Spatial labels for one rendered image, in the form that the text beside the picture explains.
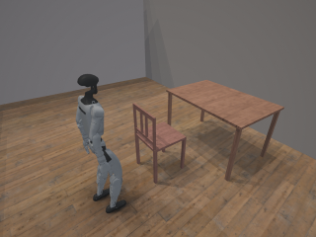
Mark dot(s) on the chair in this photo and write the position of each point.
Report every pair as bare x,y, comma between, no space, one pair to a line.
157,137

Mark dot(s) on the left robot hand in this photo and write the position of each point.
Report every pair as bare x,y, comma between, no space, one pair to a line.
86,145

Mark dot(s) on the robot left upper arm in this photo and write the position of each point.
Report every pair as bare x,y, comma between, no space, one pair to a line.
78,115

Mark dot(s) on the right robot forearm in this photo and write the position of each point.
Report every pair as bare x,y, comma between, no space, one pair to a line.
97,146

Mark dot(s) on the table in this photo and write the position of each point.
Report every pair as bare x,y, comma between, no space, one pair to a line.
229,105

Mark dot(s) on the right robot hand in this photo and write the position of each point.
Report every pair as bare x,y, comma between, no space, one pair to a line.
104,168

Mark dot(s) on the left robot forearm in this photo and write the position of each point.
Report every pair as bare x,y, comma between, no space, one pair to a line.
82,130

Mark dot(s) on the right robot shin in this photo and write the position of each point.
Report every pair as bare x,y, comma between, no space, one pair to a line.
115,188

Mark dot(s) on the robot right upper arm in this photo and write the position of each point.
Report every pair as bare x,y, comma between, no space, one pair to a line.
97,114

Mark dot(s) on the right robot thigh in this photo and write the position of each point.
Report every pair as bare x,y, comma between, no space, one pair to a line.
115,164

